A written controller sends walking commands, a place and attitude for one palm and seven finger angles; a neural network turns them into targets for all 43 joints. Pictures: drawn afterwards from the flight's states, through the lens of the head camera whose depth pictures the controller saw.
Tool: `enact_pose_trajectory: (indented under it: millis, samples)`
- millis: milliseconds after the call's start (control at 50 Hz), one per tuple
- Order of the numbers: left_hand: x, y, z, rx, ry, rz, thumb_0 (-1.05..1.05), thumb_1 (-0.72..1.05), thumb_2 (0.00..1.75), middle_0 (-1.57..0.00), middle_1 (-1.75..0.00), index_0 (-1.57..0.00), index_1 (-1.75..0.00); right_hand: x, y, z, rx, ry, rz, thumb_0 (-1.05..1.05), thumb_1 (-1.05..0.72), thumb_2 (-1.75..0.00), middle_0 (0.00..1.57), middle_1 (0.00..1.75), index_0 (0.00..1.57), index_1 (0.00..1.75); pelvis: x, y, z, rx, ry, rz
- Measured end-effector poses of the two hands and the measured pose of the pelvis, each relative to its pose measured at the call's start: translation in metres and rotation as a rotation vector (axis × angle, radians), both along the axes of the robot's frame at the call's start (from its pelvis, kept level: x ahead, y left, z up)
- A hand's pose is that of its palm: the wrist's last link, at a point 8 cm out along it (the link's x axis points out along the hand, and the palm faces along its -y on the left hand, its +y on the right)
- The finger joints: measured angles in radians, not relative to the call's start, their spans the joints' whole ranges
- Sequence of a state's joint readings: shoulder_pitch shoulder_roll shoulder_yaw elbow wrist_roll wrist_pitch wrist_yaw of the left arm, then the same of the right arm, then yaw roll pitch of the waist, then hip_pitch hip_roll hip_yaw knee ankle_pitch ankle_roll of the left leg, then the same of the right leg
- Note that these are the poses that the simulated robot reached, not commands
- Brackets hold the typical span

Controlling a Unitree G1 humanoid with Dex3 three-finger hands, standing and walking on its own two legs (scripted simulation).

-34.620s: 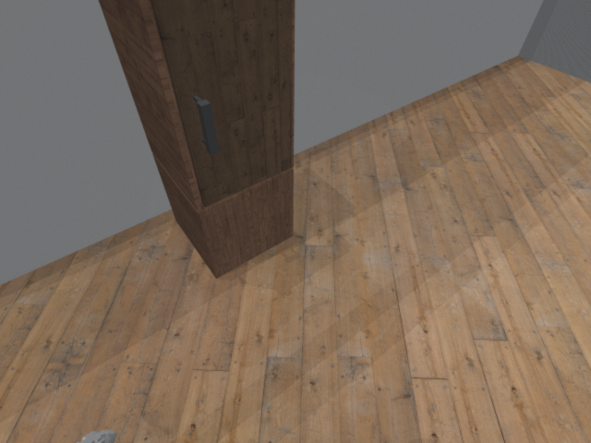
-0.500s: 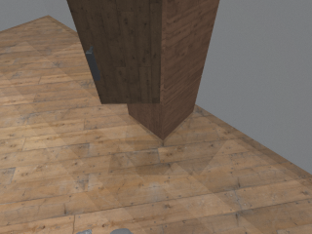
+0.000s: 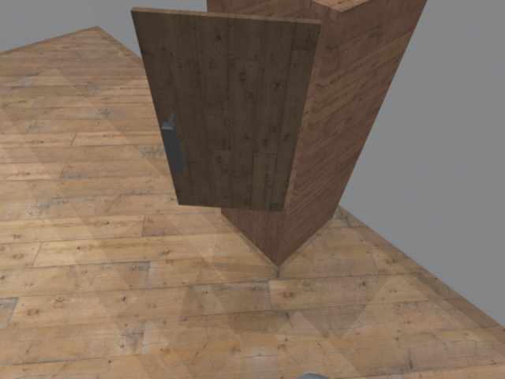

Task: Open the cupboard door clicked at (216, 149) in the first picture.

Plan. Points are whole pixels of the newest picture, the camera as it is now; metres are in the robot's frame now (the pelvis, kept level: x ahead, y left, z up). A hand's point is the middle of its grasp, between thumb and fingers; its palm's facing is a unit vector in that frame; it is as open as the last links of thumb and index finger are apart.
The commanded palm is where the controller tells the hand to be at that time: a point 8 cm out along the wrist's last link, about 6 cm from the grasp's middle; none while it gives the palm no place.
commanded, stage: come to a stop and stand still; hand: left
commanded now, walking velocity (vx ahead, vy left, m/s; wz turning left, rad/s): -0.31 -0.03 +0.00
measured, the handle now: (175, 143) +0.63 +0.24 -0.05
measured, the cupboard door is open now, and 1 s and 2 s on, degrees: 43 43 43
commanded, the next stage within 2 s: look again from close up in 1.44 s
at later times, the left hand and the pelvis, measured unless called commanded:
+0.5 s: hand out of the picture +0.12 +0.19 -0.19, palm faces +0.06 -0.98 -0.19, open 7.4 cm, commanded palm none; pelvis +0.05 +0.00 -0.01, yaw +1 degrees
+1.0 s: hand out of the picture +0.05 +0.14 -0.17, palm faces +0.00 -0.97 -0.25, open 7.4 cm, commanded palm none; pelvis +0.03 -0.04 -0.01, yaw +0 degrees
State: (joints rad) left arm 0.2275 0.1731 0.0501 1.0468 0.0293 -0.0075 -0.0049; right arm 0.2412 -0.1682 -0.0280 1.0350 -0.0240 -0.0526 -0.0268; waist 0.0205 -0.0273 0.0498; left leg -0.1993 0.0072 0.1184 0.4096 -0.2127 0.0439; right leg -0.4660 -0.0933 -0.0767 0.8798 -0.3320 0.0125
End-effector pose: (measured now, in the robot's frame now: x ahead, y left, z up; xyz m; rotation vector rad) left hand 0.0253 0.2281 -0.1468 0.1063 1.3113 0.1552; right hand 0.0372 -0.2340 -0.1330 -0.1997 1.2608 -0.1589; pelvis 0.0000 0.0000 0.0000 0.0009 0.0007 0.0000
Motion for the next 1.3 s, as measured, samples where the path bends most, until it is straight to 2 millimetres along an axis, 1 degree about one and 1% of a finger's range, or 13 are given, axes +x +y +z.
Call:
enact_pose_trajectory:
  millis: [80, 140, 220, 300, 400, 540, 620, 740, 820, 960, 1180, 1240, 1300]
  samples:
    - [0.058, -0.004, 0.005, 0.032, -0.073, -0.043, 0.01, 0.93, 0.90, -0.20, -0.30, -0.19, -0.29, -0.011, -0.007, -0.011, 0.023, 0.094, -0.041, 0.00, -0.93, -0.90, 0.21, 0.30, 0.20, 0.30, 0.025, -0.010, -0.004, 0.012, -0.008, 0.003]
    - [0.089, -0.011, 0.002, 0.059, -0.107, -0.068, 0.01, 0.93, 0.90, -0.20, -0.30, -0.19, -0.29, -0.014, -0.012, -0.023, 0.047, 0.153, -0.077, 0.00, -0.92, -0.90, 0.21, 0.30, 0.20, 0.30, 0.044, -0.020, -0.011, 0.031, -0.010, -0.003]
    - [0.115, -0.021, 0.006, 0.062, -0.106, -0.088, 0.00, 0.92, 0.90, -0.20, -0.30, -0.20, -0.29, -0.009, -0.014, -0.025, 0.061, 0.197, -0.109, 0.01, -0.91, -0.90, 0.20, 0.30, 0.20, 0.30, 0.058, -0.023, -0.009, 0.012, -0.001, 0.014]
    - [0.125, -0.021, 0.004, 0.049, -0.122, -0.061, 0.00, 0.91, 0.90, -0.20, -0.30, -0.20, -0.30, 0.003, -0.015, -0.019, 0.035, 0.212, -0.095, 0.01, -0.91, -0.90, 0.20, 0.30, 0.20, 0.30, 0.059, -0.020, -0.007, 0.010, -0.001, 0.029]
    - [0.113, -0.004, -0.008, 0.025, -0.103, -0.026, 0.00, 0.91, 0.90, -0.20, -0.30, -0.20, -0.30, 0.025, -0.012, -0.013, -0.019, 0.146, -0.063, 0.01, -0.91, -0.90, 0.20, 0.30, 0.20, 0.30, 0.052, -0.004, -0.012, 0.001, -0.010, 0.030]
    - [0.072, 0.017, -0.008, 0.034, 0.001, 0.013, 0.00, 0.91, 0.90, -0.20, -0.30, -0.20, -0.30, 0.051, 0.002, 0.000, -0.036, 0.054, -0.006, 0.01, -0.91, -0.90, 0.20, 0.30, 0.20, 0.30, 0.049, 0.003, -0.005, -0.004, 0.006, 0.021]
    - [0.048, 0.018, -0.004, 0.044, 0.057, 0.016, 0.00, 0.91, 0.90, -0.20, -0.30, -0.19, -0.29, 0.062, 0.006, -0.001, -0.011, 0.019, 0.002, 0.01, -0.91, -0.90, 0.21, 0.30, 0.20, 0.30, 0.048, -0.001, -0.002, -0.005, 0.008, 0.015]
    - [0.022, 0.003, -0.001, 0.087, 0.093, -0.016, 0.00, 0.91, 0.90, -0.20, -0.30, -0.19, -0.29, 0.061, -0.011, -0.014, 0.026, -0.011, -0.026, 0.00, -0.91, -0.90, 0.21, 0.30, 0.21, 0.30, 0.041, -0.014, -0.008, -0.001, 0.006, -0.011]
    - [0.014, -0.012, 0.003, 0.092, 0.066, -0.041, 0.01, 0.91, 0.90, -0.20, -0.30, -0.19, -0.29, 0.054, -0.022, -0.018, 0.043, -0.044, -0.027, 0.01, -0.91, -0.90, 0.21, 0.30, 0.20, 0.30, 0.035, -0.021, -0.010, -0.008, -0.004, -0.005]
    - [0.016, -0.035, 0.007, 0.081, -0.003, -0.055, 0.01, 0.91, 0.90, -0.20, -0.30, -0.20, -0.30, 0.026, -0.029, -0.026, 0.075, -0.021, -0.026, 0.01, -0.91, -0.90, 0.20, 0.30, 0.20, 0.30, 0.027, -0.033, -0.010, 0.009, -0.031, -0.002]
    - [0.016, -0.048, 0.008, 0.073, 0.011, -0.059, 0.01, 0.92, 0.90, -0.20, -0.30, -0.20, -0.30, -0.032, -0.031, -0.027, 0.097, 0.139, -0.050, 0.01, -0.91, -0.90, 0.20, 0.30, 0.20, 0.30, 0.027, -0.048, -0.006, 0.014, -0.018, -0.003]
    - [0.015, -0.051, 0.006, 0.066, 0.028, -0.056, 0.01, 0.91, 0.90, -0.20, -0.30, -0.20, -0.30, -0.041, -0.031, -0.026, 0.095, 0.175, -0.058, 0.01, -0.91, -0.90, 0.20, 0.30, 0.20, 0.30, 0.029, -0.050, -0.006, 0.014, -0.016, -0.004]
    - [0.013, -0.054, 0.004, 0.057, 0.047, -0.053, 0.01, 0.91, 0.90, -0.20, -0.30, -0.20, -0.30, -0.043, -0.031, -0.024, 0.090, 0.195, -0.065, 0.01, -0.91, -0.90, 0.20, 0.30, 0.20, 0.30, 0.031, -0.051, -0.005, 0.014, -0.015, -0.006]
